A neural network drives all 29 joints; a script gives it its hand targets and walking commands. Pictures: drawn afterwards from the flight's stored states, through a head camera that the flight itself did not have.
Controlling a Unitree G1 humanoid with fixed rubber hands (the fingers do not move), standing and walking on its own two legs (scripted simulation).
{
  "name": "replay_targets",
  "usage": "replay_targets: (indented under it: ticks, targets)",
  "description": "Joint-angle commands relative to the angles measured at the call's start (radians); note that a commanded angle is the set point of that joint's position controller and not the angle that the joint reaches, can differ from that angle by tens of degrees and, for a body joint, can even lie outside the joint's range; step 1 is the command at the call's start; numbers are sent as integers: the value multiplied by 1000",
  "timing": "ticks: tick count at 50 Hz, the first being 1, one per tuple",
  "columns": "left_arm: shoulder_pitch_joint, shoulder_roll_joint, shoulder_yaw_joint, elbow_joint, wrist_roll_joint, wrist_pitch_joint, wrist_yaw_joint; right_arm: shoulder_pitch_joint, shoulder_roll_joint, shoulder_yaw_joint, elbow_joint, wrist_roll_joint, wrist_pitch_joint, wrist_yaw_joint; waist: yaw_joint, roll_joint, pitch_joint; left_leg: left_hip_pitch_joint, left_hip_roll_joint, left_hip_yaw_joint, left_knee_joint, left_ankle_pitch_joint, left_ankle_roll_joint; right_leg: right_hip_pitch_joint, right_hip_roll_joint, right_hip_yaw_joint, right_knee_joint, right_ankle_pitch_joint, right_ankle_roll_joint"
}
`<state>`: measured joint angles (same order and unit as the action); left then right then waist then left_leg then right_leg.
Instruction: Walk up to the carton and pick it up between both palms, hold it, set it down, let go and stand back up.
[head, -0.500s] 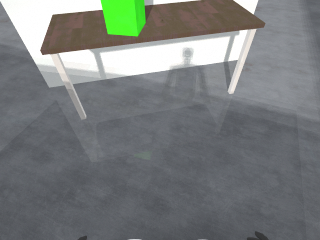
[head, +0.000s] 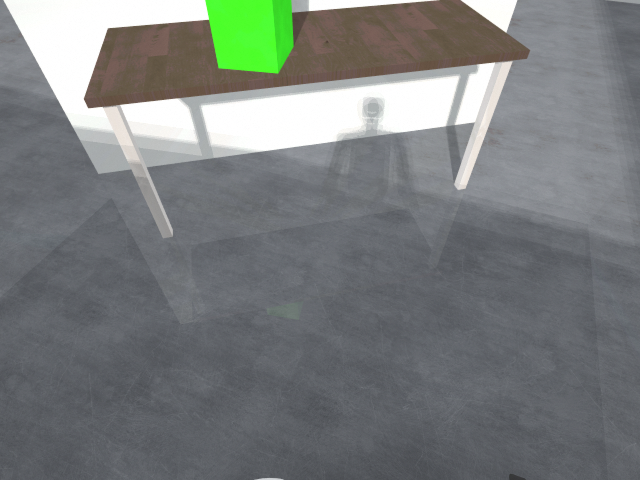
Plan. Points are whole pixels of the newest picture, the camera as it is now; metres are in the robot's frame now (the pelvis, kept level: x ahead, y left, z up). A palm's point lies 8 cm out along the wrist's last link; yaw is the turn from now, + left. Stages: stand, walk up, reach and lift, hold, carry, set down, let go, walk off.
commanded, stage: stand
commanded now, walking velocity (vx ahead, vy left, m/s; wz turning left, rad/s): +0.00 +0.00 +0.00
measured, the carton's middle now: (252, 16) +1.38 +0.24 +0.03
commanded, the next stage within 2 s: none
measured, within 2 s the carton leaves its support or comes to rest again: neither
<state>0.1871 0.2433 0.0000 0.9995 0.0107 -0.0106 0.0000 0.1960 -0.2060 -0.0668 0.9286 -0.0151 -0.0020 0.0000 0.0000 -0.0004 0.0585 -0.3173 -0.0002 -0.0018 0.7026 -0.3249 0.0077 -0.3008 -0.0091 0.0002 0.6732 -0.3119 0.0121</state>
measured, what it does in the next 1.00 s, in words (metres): stands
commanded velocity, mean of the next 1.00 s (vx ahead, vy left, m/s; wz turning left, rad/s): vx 0.00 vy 0.00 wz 0.00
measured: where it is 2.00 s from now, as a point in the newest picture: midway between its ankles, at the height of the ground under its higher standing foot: outside the picture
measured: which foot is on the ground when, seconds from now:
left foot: down 0.00-1.00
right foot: down 0.00-1.00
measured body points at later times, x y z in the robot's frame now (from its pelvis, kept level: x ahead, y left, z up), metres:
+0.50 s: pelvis +0.00 +0.00 +0.01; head +0.00 +0.01 +0.46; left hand +0.06 +0.26 -0.14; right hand +0.08 -0.25 -0.13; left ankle +0.04 +0.11 -0.72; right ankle +0.03 -0.13 -0.72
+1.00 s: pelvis -0.01 +0.00 +0.01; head +0.00 +0.01 +0.46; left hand +0.06 +0.26 -0.14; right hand +0.07 -0.25 -0.13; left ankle +0.04 +0.11 -0.72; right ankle +0.03 -0.13 -0.72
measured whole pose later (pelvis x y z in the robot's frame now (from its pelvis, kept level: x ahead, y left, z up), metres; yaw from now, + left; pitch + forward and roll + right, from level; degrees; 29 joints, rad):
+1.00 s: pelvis -0.01 +0.00 +0.01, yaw +0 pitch -2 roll -1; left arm 0.17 0.25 0.00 1.05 0.01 -0.01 0.00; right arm 0.20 -0.21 -0.05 0.95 -0.02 -0.01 0.00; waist 0.00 0.00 0.06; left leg -0.32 0.00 0.00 0.60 -0.25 0.01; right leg -0.30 -0.01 0.00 0.57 -0.24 0.01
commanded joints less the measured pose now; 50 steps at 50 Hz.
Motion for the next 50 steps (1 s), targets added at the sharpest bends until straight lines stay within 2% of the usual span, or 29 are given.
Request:
replay_targets:
  ticks: [1,2,3,5,8,9,11,12,13,14,18,20,21,22,25,27,30,31,32,35,37,38,39,42,43,45,46,49,50]
  targets:
    - [-98,256,70,-58,7,-44,8,-82,-291,-44,-19,-13,-51,-16,9,4,-35,30,100,-140,-251,15,60,27,-96,112,-219,38,-73]
    - [-108,265,75,-58,4,-46,11,-77,-280,-42,-24,-7,-50,-13,-9,28,-28,31,98,-131,-252,30,59,4,-105,132,-221,37,-77]
    - [-88,247,65,-50,0,-43,9,-80,-286,-41,-23,-11,-52,-10,-2,51,-47,47,103,-135,-260,19,58,14,-99,116,-227,30,-73]
    - [-94,270,75,-43,2,-44,11,-65,-279,-41,-8,-10,-51,-13,1,19,-18,24,100,-144,-264,18,55,19,-100,125,-249,-26,-72]
    - [-74,261,73,-40,6,-45,7,-61,-282,-39,-5,-12,-51,-14,10,17,-34,20,97,-146,-275,-9,59,43,-93,109,-233,-3,-68]
    - [-85,250,69,-40,5,-43,7,-71,-293,-44,-10,-10,-53,-15,0,44,-34,34,93,-129,-271,5,54,19,-98,124,-245,17,-70]
    - [-101,271,74,-40,5,-45,8,-73,-274,-37,-11,-11,-52,-12,-8,14,-41,33,108,-142,-283,16,54,38,-95,115,-238,47,-68]
    - [-76,254,70,-38,0,-44,8,-92,-282,-36,-6,-6,-50,-10,12,57,-47,16,109,-151,-286,27,56,50,-92,93,-226,38,-66]
    - [-95,253,69,-33,6,-41,8,-88,-270,-38,-8,-10,-53,-14,3,18,-51,39,115,-152,-295,22,59,44,-93,105,-224,34,-64]
    - [-68,252,66,-33,4,-42,5,-77,-288,-37,-5,-8,-50,-17,13,65,-34,32,107,-144,-301,14,53,43,-97,109,-249,33,-63]
    - [-87,271,69,-19,3,-43,5,-66,-270,-33,5,-10,-53,-12,-2,15,-56,49,101,-129,-278,21,52,40,-105,126,-252,6,-69]
    - [-81,262,72,-22,0,-45,4,-67,-271,-24,7,-9,-57,-11,6,72,-61,48,111,-144,-301,11,52,44,-101,129,-250,22,-70]
    - [-90,245,67,-20,0,-43,5,-68,-284,-30,3,-12,-59,-10,5,40,-50,39,118,-152,-309,6,50,48,-92,105,-241,31,-64]
    - [-91,246,62,-22,4,-44,4,-71,-284,-33,6,-15,-54,-12,0,59,-46,45,117,-146,-309,21,50,48,-93,106,-241,39,-63]
    - [-83,245,61,-25,5,-45,3,-100,-277,-33,-5,-7,-60,-13,7,22,-102,65,120,-150,-303,47,52,89,-90,95,-239,82,-65]
    - [-92,258,64,-18,1,-51,0,-87,-279,-31,1,-10,-59,-11,-2,63,-73,74,105,-125,-287,82,45,63,-110,127,-261,95,-70]
    - [-85,249,64,-17,0,-50,5,-78,-276,-31,7,-4,-53,-13,5,23,-89,67,116,-141,-303,85,49,78,-96,100,-249,84,-59]
    - [-81,255,67,-4,6,-45,8,-72,-276,-31,14,-10,-51,-15,-2,44,-84,78,116,-135,-306,83,49,71,-103,118,-269,83,-65]
    - [-78,236,57,-19,-3,-44,5,-84,-281,-26,6,-7,-53,-16,12,65,-72,54,121,-147,-325,56,55,76,-99,103,-252,67,-62]
    - [-77,239,59,-7,4,-41,0,-72,-276,-23,12,-12,-52,-15,9,35,-63,53,109,-131,-332,-1,47,62,-103,117,-280,8,-62]
    - [-79,237,61,-10,5,-38,5,-82,-302,-35,1,-2,-54,-11,8,75,-86,49,109,-148,-354,3,43,78,-94,97,-261,49,-61]
    - [-70,242,63,-5,5,-46,4,-76,-276,-29,15,-7,-54,-13,22,53,-86,55,107,-143,-336,22,45,85,-97,102,-264,22,-63]
    - [-68,260,66,-11,7,-45,3,-74,-278,-25,6,-10,-56,-9,12,46,-85,58,113,-135,-336,28,43,81,-95,102,-273,44,-58]
    - [-71,247,63,-3,4,-44,-2,-79,-276,-24,10,-5,-57,-14,18,59,-80,51,115,-139,-335,42,42,91,-97,97,-271,65,-58]
    - [-79,254,65,-1,4,-43,0,-71,-283,-31,18,-2,-53,-16,11,16,-101,66,115,-138,-334,46,42,88,-100,97,-263,65,-60]
    - [-107,258,66,-1,7,-45,1,-91,-281,-30,5,-8,-54,-12,1,23,-96,61,110,-127,-320,30,38,72,-106,108,-288,36,-59]
    - [-115,263,69,-10,5,-46,3,-80,-276,-27,7,-7,-56,-9,0,60,-105,68,106,-126,-331,37,37,82,-110,118,-290,32,-61]
    - [-99,252,63,-3,7,-47,-1,-82,-275,-29,18,-5,-52,-9,8,53,-77,49,112,-138,-345,0,37,73,-101,111,-297,11,-55]
    - [-104,267,69,-6,7,-48,-2,-74,-266,-26,12,-11,-50,-9,-3,26,-95,70,114,-131,-334,-9,39,65,-100,120,-297,0,-57]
